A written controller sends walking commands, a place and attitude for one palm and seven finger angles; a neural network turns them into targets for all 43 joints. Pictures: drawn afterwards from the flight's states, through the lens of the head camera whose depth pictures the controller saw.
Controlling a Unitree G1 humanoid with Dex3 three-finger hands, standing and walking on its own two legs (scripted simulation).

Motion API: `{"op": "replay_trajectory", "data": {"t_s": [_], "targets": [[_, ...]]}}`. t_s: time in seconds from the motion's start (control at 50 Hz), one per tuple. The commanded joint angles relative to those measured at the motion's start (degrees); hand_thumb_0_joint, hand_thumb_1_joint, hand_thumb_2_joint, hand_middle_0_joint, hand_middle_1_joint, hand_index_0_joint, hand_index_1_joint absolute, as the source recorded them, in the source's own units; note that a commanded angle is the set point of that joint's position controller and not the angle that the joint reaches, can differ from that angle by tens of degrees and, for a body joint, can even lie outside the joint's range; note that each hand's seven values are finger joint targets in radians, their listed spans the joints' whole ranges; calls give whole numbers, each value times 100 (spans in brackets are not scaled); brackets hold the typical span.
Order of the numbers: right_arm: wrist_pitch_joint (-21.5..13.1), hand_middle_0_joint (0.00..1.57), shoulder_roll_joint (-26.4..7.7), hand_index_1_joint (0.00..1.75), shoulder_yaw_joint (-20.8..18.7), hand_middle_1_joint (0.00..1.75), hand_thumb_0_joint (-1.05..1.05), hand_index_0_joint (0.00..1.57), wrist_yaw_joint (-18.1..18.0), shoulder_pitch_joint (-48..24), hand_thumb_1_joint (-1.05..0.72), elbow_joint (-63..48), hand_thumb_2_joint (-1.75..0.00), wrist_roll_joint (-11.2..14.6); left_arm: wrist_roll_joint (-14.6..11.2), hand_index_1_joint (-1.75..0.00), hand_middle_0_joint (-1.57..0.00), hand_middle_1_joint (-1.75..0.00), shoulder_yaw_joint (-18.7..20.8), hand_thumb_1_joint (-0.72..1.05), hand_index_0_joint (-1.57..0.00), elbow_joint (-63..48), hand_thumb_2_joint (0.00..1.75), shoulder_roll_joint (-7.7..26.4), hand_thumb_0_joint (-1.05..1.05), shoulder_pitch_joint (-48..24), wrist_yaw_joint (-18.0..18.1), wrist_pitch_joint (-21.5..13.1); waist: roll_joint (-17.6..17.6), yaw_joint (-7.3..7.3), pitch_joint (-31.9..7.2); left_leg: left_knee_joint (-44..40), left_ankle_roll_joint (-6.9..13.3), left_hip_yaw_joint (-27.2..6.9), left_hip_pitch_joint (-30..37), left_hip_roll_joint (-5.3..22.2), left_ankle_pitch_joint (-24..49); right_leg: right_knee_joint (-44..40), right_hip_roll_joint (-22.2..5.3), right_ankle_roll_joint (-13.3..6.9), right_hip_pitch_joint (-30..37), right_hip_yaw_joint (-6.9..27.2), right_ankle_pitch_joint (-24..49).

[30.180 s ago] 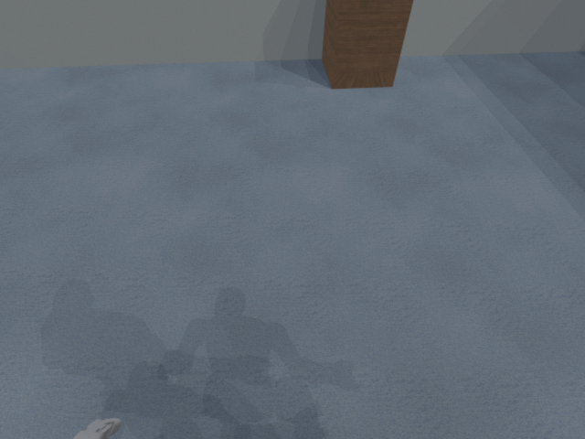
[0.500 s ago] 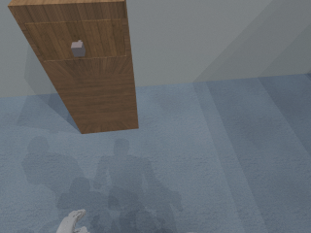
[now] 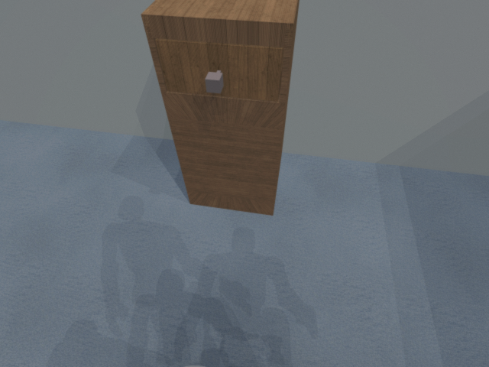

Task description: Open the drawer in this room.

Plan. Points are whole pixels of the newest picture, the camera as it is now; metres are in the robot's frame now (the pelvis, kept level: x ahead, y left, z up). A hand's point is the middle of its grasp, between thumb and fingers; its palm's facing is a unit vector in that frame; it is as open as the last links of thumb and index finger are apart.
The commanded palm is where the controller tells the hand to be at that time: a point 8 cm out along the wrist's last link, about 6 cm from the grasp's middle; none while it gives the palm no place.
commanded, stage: take the last steps up to it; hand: left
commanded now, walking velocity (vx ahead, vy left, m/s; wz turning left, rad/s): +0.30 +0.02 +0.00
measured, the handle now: (216, 78) +0.89 +0.20 -0.01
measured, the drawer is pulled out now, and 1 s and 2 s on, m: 0.00 0.00 0.00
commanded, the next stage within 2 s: come to a stop and stand still in 0.96 s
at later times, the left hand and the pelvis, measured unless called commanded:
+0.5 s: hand (154, 325) +0.21 +0.22 -0.17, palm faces -0.04 -0.98 -0.18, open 7.4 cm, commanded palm none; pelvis +0.13 +0.04 -0.01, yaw -2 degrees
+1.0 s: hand (188, 281) +0.31 +0.17 -0.18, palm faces +0.04 -0.98 -0.18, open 7.3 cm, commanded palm none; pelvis +0.30 +0.00 -0.01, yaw -1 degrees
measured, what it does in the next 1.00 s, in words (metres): walks ahead: left foot, then right foot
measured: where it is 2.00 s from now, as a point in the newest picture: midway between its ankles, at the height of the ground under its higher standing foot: (261, 345)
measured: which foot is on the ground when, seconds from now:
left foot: up 0.00-0.08, down 0.10-0.64, up 0.66-1.00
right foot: down 0.00-0.10, up 0.12-0.60, down 0.62-1.00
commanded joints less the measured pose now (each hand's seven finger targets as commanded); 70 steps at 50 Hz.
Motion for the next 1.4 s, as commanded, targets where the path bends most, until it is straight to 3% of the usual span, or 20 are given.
{"op": "replay_trajectory", "data": {"t_s": [0.0, 0.04, 0.08, 0.1, 0.16, 0.24, 0.44, 0.52, 0.56, 0.58, 0.6, 0.62, 0.68, 0.76, 0.96, 1.02, 1.06, 1.08, 1.2, 1.38], "targets": [[-360, 20, 28, 30, 62, 30, 0, 20, 19, -177, -90, -404, -90, 57, -40, -30, -20, -30, 249, 90, -20, 22, 90, 1056, 0, 195, 13, -106, -1009, -115, -65, -1440, 123, 424, 388, -202, 327, -795, -1229, -651, 24, 1183, 370], [-461, 20, -194, 30, 38, 30, 0, 20, -54, 551, -90, -94, -90, 67, -107, -30, -20, -30, 190, 90, -20, 61, 90, 883, 0, -32, -4, -61, -381, -486, -273, -2319, 146, 474, 2079, -195, 901, -147, -802, -306, -1042, 678, -163], [-495, 20, -1133, 30, -214, 30, 0, 20, -153, 1634, -90, 128, -90, 13, -124, -30, -20, -30, 45, 90, -20, -175, 90, 326, 0, -180, -51, -40, 1792, -970, -406, -3274, 966, -2228, 3101, 1899, -93, 2437, 135, 153, -2893, -28, -1777], [-423, 20, -1232, 30, -226, 30, 0, 20, -170, 1729, -90, 145, -90, 33, -78, -30, -20, -30, 64, 90, -20, -301, 90, 460, 0, -499, -37, -24, 1231, -1000, -7, -3449, 1262, -2389, 2623, 2184, -456, 3149, -13, 37, -3154, 405, -1794], [-513, 20, -494, 30, -34, 30, 0, 20, -228, 968, -90, 43, -90, 32, -50, -30, -20, -30, 106, 90, -20, -40, 90, 437, 0, -557, -110, 20, 813, -637, 798, -3661, 1200, -1538, 1483, 1679, 8, 3874, -330, 19, -3082, 749, -774], [-682, 20, -185, 30, -38, 30, 0, 20, -244, 1025, -90, 53, -90, 56, -49, -30, -20, -30, 132, 90, -20, 68, 90, 262, 0, -208, -154, 87, 445, -348, 600, -3739, 1111, -652, 1377, 1278, 1173, 3977, -283, 173, -2911, 679, 136], [-769, 20, -227, 30, -9, 30, 0, 20, -311, 1719, -90, 409, -90, 5, -107, -30, -20, -30, 137, 90, -20, -604, 90, 257, 0, -1698, -227, 109, 581, -533, 776, -3432, 1227, -253, 2042, 1364, 3048, 2369, -292, 160, -3342, 549, 612], [-722, 20, -385, 30, -55, 30, 0, 20, -304, 1798, -90, 541, -90, -25, -126, -30, -20, -30, 129, 90, -20, -639, 90, 305, 0, -1682, -221, 10, 647, -474, 412, -2720, 1047, 3, 2103, 1332, 4467, 1278, 114, -97, -2092, 193, 268], [-702, 20, -459, 30, -72, 30, 0, 20, -289, 1723, -90, 576, -90, 29, -103, -30, -20, -30, 190, 90, -20, -270, 90, 494, 0, -586, -196, -89, 484, 13, -198, -1447, 786, 287, 1905, 1031, 5111, 645, 455, -198, -524, -55, 802], [-716, 20, -378, 30, -67, 30, 0, 20, -244, 1718, -90, 543, -90, 81, -66, -30, -20, -30, 274, 90, -20, -24, 90, 809, 0, 192, -160, -178, 164, 351, -759, -330, 582, 377, 1071, 808, 4400, 492, 117, -352, 912, 380, 1195], [-711, 20, -8, 30, -6, 30, 0, 20, -179, 1916, -90, 408, -90, 150, -31, -30, -20, -30, 458, 90, -20, 139, 90, 1479, 0, 933, -60, -242, -1346, 560, -1558, 1565, 330, 672, -410, -4, 1209, 219, -1527, -886, 2330, 2519, 1940], [-669, 20, 3, 30, 15, 30, 0, 20, -211, 1776, -90, 260, -90, 186, -172, -30, -20, -30, 475, 90, -20, 238, 90, 1746, 0, 1022, -36, -214, -1395, 412, -1703, 2954, 322, 61, -946, -311, -1063, -299, -2276, -1338, 2200, 3577, 2688], [-538, 20, 170, 30, -32, 30, 0, 20, -159, 1225, -90, 270, -90, 110, -182, -30, -20, -30, 298, 90, -20, -127, 90, 1085, 0, -460, -11, -187, -407, -67, -195, 3212, 355, -375, -1210, 377, 98, -912, -1721, -985, -20, 2525, 400], [-344, 20, 355, 30, -1, 30, 0, 20, -116, 1573, -90, 382, -90, 7, -119, -30, -20, -30, 149, 90, -20, -159, 90, 579, 0, -858, 15, -241, -706, -519, 19, 2166, 147, -117, -671, 489, 665, -1274, -1176, -664, -1123, 1164, 503], [-503, 20, 321, 30, 36, 30, 0, 20, -14, 298, -90, -126, -90, 30, -77, -30, -20, -30, 221, 90, -20, 95, 90, 815, 0, -366, 0, -254, -539, -243, 180, -692, 92, 244, -259, 250, 890, -1105, -1257, -892, -501, 1097, 748], [-597, 20, 102, 30, 22, 30, 0, 20, -46, 830, -90, 40, -90, 17, -104, -30, -20, -30, 210, 90, -20, 104, 90, 737, 0, -439, -5, -145, -118, -519, -28, -1728, 125, 346, 1215, 61, 1274, -229, -860, -599, -1065, 713, 165], [-647, 20, -680, 30, -109, 30, 0, 20, -156, 1568, -90, 177, -90, -42, -165, -30, -20, -30, 86, 90, -20, 39, 90, 186, 0, -151, -36, -99, 1887, -680, -547, -2673, 840, -1809, 2305, 1772, 2477, 2005, 232, -41, -2078, -39, -1245], [-549, 20, -634, 30, -51, 30, 0, 20, -222, 1398, -90, 163, -90, 5, -157, -30, -20, -30, 48, 90, -20, 25, 90, 245, 0, -224, 8, -78, 1501, -597, -480, -2870, 1206, -1895, 1887, 2021, 3211, 2569, 208, -14, -1956, 430, -1940], [-469, 20, -344, 30, 45, 30, 0, 20, -458, 375, -90, 96, -90, 76, -177, -30, -20, -30, 36, 90, -20, 386, 90, 315, 0, -110, 97, 210, 344, -309, -452, -2545, 1172, -716, 1641, 1609, 5823, 2469, -30, 230, -1403, 856, -995], [-263, 20, -525, 30, -158, 30, 0, 20, -421, 110, -90, -75, -90, 7, -120, -30, -20, -30, 237, 90, -20, -180, 90, 414, 0, -594, 81, 508, 1041, -343, -429, -2485, 1213, -357, 1167, 1497, 4395, 3219, 175, 292, -1760, 948, -910]]}}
